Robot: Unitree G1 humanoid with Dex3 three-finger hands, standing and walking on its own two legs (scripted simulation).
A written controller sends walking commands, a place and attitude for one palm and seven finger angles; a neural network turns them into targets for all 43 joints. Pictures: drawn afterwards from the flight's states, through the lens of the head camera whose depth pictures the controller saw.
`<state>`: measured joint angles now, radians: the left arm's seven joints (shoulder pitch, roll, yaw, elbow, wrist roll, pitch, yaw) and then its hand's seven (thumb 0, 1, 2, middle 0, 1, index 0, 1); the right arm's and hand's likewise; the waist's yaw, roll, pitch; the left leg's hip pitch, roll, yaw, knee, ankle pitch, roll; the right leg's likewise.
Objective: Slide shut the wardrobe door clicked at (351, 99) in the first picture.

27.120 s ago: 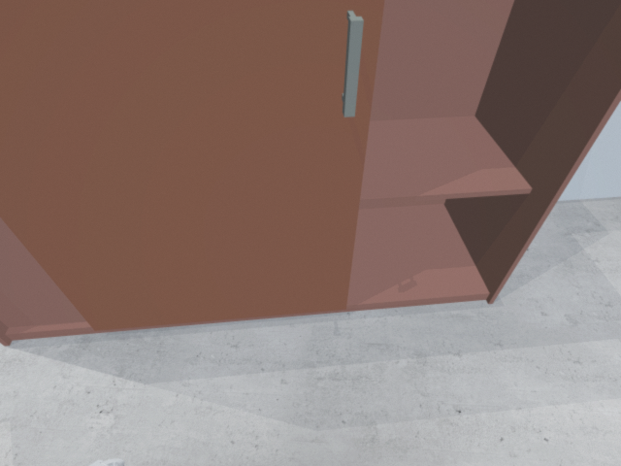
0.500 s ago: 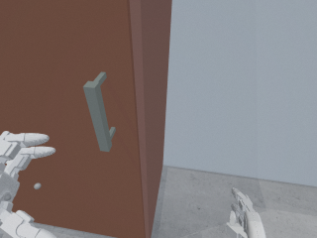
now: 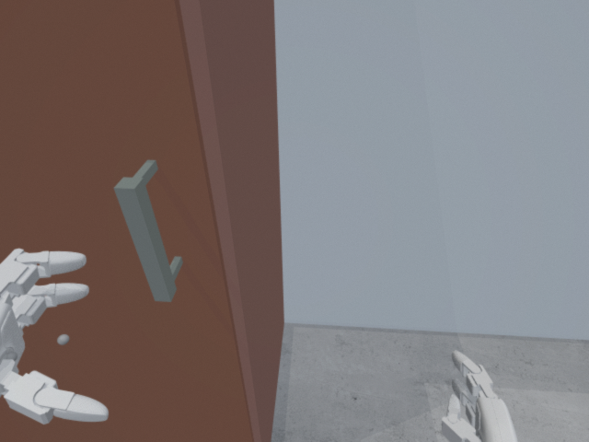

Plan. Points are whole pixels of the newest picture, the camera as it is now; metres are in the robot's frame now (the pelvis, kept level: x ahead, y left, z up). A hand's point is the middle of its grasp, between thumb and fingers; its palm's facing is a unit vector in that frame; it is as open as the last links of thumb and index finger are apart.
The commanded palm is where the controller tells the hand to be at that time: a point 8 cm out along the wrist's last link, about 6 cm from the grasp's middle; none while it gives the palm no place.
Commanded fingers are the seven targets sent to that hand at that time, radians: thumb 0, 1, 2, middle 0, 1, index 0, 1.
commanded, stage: draw the hand back to the body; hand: left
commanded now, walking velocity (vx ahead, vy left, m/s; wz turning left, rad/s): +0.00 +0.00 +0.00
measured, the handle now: (157, 233) +0.28 +0.22 +0.20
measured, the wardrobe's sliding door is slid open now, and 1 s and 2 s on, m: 0.00 0.00 0.00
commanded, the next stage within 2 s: step back with the hand held close in 1.00 s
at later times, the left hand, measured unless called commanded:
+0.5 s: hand (91, 285) +0.21 +0.27 +0.18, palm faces +0.43 -0.81 -0.40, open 9.9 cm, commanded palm +0.16 +0.31 +0.19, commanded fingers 0.00 0.72 0.81 -0.21 -0.41 -0.21 -0.41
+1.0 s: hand (92, 279) +0.21 +0.27 +0.18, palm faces +0.44 -0.82 -0.36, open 7.4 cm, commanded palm +0.17 +0.31 +0.19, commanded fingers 0.00 0.90 0.90 -0.20 -0.30 -0.20 -0.30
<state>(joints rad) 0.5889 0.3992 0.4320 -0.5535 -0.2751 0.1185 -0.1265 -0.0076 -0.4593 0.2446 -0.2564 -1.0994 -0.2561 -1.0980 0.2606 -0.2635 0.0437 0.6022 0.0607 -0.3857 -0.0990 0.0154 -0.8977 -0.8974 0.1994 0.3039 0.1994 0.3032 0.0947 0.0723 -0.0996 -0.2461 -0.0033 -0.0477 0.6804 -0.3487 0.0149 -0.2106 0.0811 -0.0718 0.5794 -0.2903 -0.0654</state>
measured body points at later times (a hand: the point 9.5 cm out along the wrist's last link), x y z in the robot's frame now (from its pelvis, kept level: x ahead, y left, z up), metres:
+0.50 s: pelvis +0.03 +0.02 +0.01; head -0.01 +0.00 +0.46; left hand +0.18 +0.31 +0.20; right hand +0.21 -0.20 -0.07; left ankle +0.02 +0.11 -0.72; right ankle +0.02 -0.08 -0.72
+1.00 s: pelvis +0.02 +0.02 +0.01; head -0.01 +0.00 +0.46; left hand +0.19 +0.32 +0.20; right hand +0.21 -0.20 -0.06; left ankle +0.02 +0.11 -0.72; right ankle +0.02 -0.08 -0.72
